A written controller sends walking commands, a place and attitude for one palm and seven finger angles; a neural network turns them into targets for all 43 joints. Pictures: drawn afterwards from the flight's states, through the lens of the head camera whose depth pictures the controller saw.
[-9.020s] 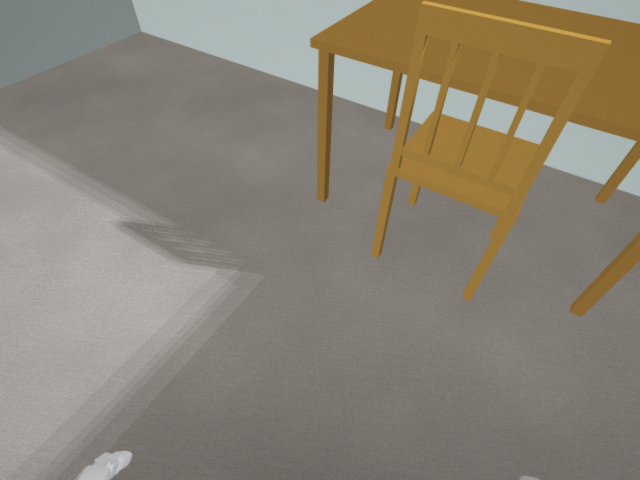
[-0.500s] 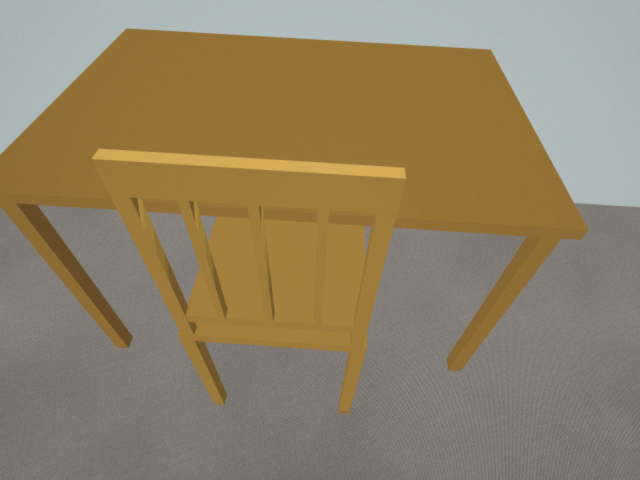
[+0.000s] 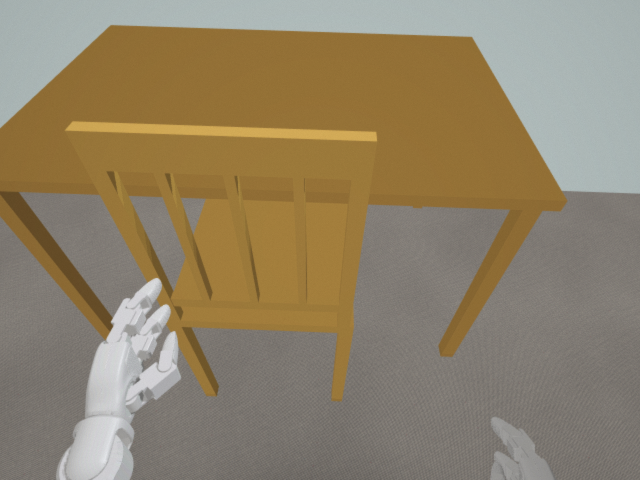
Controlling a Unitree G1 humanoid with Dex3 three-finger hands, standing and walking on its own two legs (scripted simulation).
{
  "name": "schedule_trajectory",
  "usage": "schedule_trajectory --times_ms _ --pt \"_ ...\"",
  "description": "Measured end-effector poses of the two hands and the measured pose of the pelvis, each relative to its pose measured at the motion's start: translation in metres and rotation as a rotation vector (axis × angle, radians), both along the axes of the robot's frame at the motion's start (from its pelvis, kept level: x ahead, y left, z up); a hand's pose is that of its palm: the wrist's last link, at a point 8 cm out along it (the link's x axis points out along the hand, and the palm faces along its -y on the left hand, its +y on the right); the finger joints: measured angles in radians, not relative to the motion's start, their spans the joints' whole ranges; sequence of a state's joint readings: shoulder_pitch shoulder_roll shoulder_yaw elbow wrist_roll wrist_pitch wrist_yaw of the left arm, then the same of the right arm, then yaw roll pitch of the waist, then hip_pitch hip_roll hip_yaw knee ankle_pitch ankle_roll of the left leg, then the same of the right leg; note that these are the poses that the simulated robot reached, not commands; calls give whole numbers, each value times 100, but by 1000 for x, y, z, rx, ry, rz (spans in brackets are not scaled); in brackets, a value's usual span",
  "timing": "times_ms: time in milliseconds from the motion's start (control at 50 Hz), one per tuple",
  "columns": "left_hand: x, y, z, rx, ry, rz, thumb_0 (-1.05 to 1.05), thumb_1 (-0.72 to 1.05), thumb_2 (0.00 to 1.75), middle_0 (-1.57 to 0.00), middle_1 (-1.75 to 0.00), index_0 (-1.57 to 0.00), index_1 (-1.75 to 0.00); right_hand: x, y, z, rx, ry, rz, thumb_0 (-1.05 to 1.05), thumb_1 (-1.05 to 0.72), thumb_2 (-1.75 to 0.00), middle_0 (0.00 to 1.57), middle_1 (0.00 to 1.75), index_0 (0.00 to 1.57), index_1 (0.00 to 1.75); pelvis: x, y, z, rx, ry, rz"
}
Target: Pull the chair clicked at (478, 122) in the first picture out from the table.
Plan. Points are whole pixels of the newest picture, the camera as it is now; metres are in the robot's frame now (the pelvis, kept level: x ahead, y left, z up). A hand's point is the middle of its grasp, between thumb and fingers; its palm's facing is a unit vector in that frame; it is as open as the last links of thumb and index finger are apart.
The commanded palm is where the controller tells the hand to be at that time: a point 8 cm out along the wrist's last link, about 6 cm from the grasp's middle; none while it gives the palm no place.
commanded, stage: raise the hand toward the chair's back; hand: left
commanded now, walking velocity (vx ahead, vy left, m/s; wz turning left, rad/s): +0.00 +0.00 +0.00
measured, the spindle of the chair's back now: (244, 246) +0.50 +0.14 -0.03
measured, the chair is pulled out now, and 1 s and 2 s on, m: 0.00 0.00 0.00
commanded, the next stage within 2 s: aim the fingers beside a spindle in 1.82 s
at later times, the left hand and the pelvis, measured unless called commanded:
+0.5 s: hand (187, 414) +0.22 +0.17 -0.04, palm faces -0.13 -0.99 -0.01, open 12.3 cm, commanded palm +0.18 +0.24 -0.02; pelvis -0.02 -0.03 -0.06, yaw +2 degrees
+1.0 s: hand (143, 398) +0.23 +0.22 +0.00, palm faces +0.02 -1.00 -0.06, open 16.3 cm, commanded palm +0.20 +0.27 -0.01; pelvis +0.00 +0.01 -0.05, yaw +1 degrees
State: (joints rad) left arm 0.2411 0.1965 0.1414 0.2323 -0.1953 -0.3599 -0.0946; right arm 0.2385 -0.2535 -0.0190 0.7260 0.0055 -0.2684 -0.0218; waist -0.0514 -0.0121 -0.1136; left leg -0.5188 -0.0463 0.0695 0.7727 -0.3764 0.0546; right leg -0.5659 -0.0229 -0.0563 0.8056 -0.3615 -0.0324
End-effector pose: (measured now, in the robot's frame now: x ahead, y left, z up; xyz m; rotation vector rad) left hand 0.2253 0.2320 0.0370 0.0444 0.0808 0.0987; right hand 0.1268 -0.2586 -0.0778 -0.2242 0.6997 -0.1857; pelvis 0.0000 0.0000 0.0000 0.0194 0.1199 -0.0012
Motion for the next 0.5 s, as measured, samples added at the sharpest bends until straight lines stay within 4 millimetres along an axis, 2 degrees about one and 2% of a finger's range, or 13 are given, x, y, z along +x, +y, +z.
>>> schedule_trajectory --times_ms 60,160,200,240,300,360,440,500 --pt "-12 -6 -21 -31 -95 -103 1 72 81 -18 -26 -18 -27 26 -14 12 -37 -115 43 1 -91 -89 20 30 20 30 -10 -12 -19 1 43 -7" --pt "-70 -1 -83 -57 89 -115 1 60 76 -17 -25 -17 -25 62 -25 16 -82 -233 120 1 -91 -89 20 30 20 30 -18 -24 -47 -7 94 9" --pt "-90 5 -92 -53 113 -52 1 55 74 -17 -24 -17 -24 73 -23 9 -91 -249 147 1 -91 -89 19 30 20 30 -19 -28 -55 -17 108 21" --pt "-99 12 -84 -23 57 13 2 50 72 -17 -23 -17 -24 80 -16 -1 -90 -243 174 1 -91 -90 19 30 20 30 -20 -30 -62 -29 118 33" --pt "-94 14 -60 27 -97 38 2 43 69 -16 -22 -16 -23 82 -2 -23 -60 -208 211 1 -91 -90 19 30 20 30 -21 -33 -69 -48 128 49" --pt "-71 6 -46 54 -175 -57 2 35 66 -14 -21 -15 -21 75 14 -46 -4 -156 222 1 -91 -89 19 30 20 30 -22 -34 -73 -62 136 59" --pt "-33 -5 -60 22 -29 -217 1 26 62 -13 -19 -14 -20 54 26 -67 74 -70 163 1 -91 -89 20 30 21 30 -21 -32 -70 -57 149 49" --pt "-18 -5 -68 -34 98 -220 1 19 59 -13 -18 -13 -19 35 25 -69 102 -12 92 1 -90 -89 20 30 21 30 -16 -28 -62 -46 157 36"
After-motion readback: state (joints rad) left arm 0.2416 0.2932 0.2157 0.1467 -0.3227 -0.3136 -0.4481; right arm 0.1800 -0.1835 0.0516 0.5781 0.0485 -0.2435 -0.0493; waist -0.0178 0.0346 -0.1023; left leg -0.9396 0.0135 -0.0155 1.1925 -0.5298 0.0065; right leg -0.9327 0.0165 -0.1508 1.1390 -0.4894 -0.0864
